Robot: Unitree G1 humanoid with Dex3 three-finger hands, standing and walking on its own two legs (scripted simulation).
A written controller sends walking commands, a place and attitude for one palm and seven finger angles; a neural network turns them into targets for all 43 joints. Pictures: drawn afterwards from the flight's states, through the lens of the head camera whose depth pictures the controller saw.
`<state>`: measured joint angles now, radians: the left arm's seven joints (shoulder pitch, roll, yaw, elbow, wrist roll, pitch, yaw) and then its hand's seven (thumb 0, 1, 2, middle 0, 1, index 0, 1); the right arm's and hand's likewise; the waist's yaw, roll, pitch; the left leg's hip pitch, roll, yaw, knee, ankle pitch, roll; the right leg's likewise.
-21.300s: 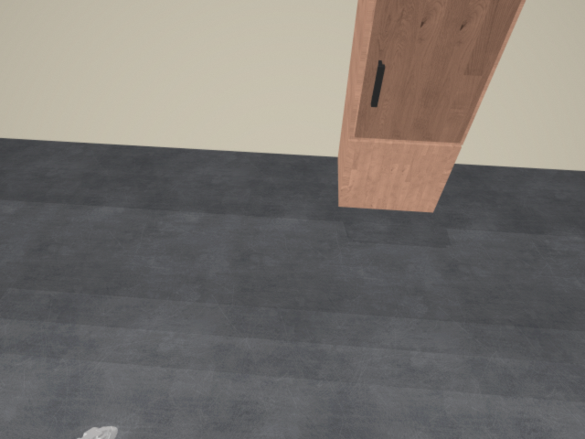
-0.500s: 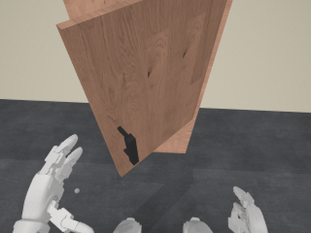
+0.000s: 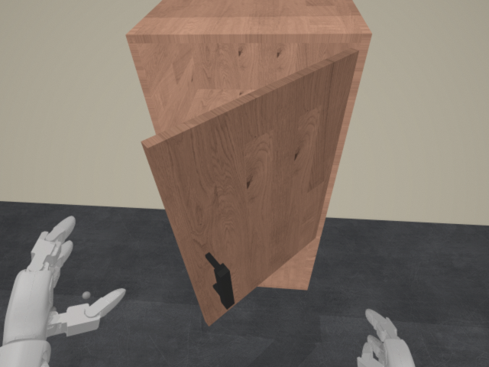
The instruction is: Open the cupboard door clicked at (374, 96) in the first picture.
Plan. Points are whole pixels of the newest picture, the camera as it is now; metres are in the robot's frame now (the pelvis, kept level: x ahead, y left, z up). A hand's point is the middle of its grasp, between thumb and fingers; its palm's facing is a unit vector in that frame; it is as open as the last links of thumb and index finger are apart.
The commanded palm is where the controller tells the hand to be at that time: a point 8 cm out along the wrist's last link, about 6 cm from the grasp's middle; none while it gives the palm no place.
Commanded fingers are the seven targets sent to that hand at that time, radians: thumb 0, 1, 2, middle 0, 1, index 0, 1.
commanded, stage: draw the hand back to the body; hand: left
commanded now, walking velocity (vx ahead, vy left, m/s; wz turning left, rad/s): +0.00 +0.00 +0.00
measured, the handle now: (219, 280) +0.31 +0.10 -0.09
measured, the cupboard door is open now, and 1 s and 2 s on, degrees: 45 45 45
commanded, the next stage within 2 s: step back with the hand held close in 0.64 s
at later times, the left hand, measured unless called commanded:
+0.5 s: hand (53, 263) +0.19 +0.25 +0.17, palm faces +0.44 -0.80 -0.42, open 7.6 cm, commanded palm +0.14 +0.29 +0.19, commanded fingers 0.00 0.90 0.90 -0.20 -0.30 -0.20 -0.30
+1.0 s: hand (47, 275) +0.17 +0.25 +0.17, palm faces +0.36 -0.79 -0.50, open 7.4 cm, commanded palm +0.11 +0.29 +0.19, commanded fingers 0.00 0.90 0.90 -0.20 -0.30 -0.20 -0.30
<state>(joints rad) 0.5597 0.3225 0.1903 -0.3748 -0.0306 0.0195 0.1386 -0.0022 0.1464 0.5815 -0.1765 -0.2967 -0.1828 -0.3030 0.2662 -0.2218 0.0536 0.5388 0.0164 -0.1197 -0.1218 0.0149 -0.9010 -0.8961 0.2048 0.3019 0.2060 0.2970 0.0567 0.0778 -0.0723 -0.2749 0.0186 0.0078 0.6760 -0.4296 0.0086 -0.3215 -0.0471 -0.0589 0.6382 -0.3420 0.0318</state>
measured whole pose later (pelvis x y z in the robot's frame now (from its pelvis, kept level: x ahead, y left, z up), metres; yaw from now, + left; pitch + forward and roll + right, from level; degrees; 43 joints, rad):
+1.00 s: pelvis -0.04 +0.00 +0.02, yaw -3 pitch -1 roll -1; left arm 0.52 0.37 0.39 -0.41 -0.03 -0.16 0.11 0.01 0.89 0.90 -0.21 -0.30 -0.21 -0.30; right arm 0.16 -0.25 0.00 0.60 -0.01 -0.06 -0.09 0.01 -0.90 -0.90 0.21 0.30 0.21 0.30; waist 0.02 0.06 0.03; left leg -0.17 0.03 0.05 0.43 -0.25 0.00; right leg -0.22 -0.02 -0.02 0.37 -0.13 0.02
